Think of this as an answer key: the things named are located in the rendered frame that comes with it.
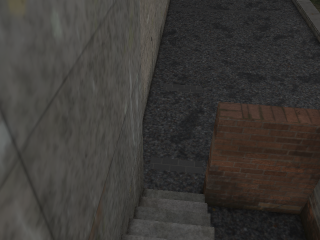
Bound stairs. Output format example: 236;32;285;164
121;188;215;240

